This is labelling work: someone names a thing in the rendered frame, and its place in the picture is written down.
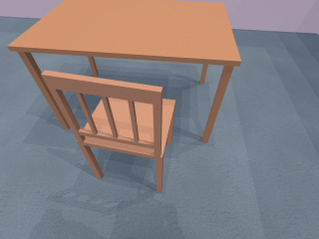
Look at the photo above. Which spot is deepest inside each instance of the chair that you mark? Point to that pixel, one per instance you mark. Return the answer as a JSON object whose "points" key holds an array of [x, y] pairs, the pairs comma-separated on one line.
{"points": [[130, 118]]}

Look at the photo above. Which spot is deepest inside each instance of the table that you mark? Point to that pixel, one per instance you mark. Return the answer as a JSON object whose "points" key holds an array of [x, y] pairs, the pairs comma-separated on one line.
{"points": [[193, 32]]}

